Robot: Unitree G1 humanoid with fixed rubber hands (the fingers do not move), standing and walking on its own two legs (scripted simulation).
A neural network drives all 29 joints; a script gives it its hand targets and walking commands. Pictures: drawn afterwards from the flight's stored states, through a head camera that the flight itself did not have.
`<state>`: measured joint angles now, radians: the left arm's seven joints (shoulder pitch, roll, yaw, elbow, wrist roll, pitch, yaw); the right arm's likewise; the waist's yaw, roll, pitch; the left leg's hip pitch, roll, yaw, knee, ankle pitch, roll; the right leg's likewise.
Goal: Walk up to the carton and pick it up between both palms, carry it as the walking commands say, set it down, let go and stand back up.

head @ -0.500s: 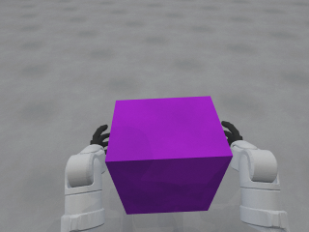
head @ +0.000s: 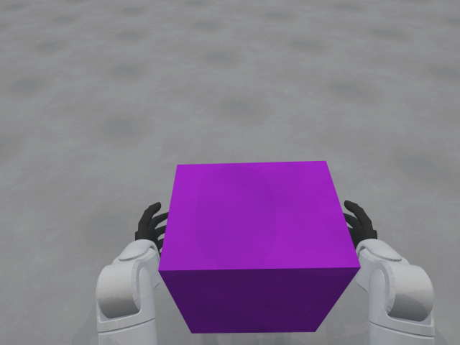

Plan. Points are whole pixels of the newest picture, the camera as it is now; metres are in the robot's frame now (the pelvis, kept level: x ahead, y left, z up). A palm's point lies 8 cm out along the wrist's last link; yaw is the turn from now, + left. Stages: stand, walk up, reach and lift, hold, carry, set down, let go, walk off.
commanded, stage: carry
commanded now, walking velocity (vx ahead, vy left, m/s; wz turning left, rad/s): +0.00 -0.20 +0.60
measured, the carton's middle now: (252, 255) +0.29 -0.01 +0.01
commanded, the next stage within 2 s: none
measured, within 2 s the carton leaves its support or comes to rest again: neither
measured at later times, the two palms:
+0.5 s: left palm (135, 284) +0.21 +0.16 +0.09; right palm (349, 227) +0.29 -0.16 +0.09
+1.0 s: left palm (132, 315) +0.17 +0.15 +0.09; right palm (357, 240) +0.26 -0.16 +0.09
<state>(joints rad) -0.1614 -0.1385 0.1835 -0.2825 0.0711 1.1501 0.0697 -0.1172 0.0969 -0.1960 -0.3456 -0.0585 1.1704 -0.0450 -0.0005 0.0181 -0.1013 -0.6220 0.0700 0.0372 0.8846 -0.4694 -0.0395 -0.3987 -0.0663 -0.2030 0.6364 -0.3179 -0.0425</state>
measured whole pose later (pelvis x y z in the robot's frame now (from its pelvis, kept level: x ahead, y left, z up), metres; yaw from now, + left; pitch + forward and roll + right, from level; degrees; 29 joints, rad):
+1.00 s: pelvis -0.04 -0.08 +0.01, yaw +17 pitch +2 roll +1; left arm -0.18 -0.09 0.19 -0.23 0.08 1.17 0.05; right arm -0.18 0.09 -0.17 -0.24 -0.08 1.18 -0.05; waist 0.00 0.00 -0.12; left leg -0.36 0.06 0.07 0.53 -0.20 -0.03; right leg -0.38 -0.10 -0.16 0.56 -0.21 0.00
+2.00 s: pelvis -0.03 -0.08 +0.01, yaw +16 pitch +3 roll +1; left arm -0.12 -0.12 0.19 -0.21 0.11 1.08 0.03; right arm -0.12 0.11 -0.18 -0.21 -0.10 1.09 -0.02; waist 0.00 0.00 -0.12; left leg -0.35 0.07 0.08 0.54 -0.23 -0.03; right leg -0.37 -0.10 -0.15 0.57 -0.24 0.00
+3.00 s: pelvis -0.02 -0.08 +0.01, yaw +16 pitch +0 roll +0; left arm -0.13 -0.12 0.21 0.01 0.15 0.86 0.00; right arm -0.12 0.12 -0.19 -0.01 -0.17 0.87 0.03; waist 0.00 0.00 -0.05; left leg -0.27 0.06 0.07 0.52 -0.24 -0.02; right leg -0.29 -0.08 -0.12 0.53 -0.24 0.00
